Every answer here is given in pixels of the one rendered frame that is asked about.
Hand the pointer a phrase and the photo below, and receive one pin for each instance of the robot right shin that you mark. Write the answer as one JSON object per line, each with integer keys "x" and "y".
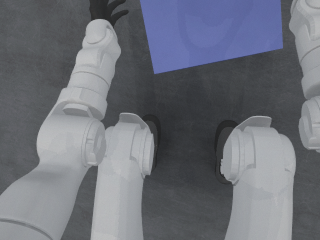
{"x": 265, "y": 121}

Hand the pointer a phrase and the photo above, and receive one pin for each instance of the left robot upper arm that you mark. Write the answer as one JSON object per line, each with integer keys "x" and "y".
{"x": 38, "y": 206}

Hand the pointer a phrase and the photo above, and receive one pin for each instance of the carton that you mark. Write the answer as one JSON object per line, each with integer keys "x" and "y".
{"x": 187, "y": 33}

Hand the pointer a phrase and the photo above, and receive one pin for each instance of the robot shin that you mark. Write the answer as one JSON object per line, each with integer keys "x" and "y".
{"x": 125, "y": 118}
{"x": 265, "y": 121}

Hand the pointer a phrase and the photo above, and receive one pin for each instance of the robot right forearm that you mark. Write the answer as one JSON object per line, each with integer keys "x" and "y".
{"x": 305, "y": 25}

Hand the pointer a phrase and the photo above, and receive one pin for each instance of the robot left forearm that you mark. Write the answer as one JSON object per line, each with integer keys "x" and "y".
{"x": 90, "y": 80}

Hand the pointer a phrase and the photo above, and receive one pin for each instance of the right robot upper arm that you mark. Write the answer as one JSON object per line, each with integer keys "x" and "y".
{"x": 309, "y": 124}

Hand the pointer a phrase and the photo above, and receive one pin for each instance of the left robot hand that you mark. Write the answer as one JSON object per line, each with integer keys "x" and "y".
{"x": 100, "y": 9}

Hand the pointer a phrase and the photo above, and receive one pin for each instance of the robot left shin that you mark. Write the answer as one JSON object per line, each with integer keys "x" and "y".
{"x": 125, "y": 118}

